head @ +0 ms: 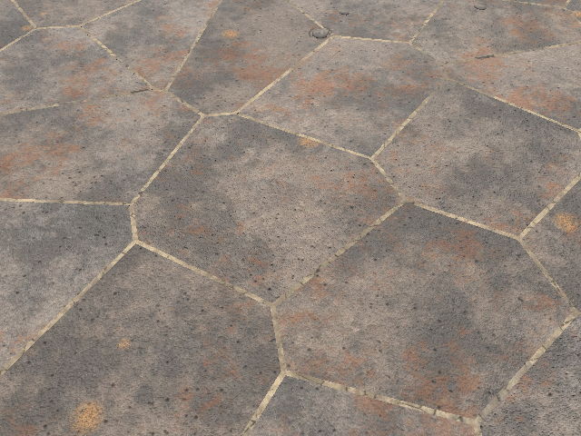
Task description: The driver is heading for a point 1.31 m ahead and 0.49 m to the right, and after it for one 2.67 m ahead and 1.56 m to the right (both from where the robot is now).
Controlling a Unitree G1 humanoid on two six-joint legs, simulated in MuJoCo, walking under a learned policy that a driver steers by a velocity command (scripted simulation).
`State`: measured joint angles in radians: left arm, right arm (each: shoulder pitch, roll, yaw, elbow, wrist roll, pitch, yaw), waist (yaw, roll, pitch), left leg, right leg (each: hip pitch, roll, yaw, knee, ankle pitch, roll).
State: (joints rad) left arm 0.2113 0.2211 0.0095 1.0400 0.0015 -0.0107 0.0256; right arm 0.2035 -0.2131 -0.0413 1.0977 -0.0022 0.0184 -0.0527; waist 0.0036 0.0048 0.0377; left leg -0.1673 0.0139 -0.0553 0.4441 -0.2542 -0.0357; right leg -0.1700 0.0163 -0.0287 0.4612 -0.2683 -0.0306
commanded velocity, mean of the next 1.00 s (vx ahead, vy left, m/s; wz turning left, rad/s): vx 0.43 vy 0.00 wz -0.27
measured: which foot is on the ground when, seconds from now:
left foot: down 0.00-0.20, up 0.22-0.48, down 0.50-0.92, up 0.94-1.00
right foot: down 0.00-0.50, up 0.52-0.90, down 0.92-1.00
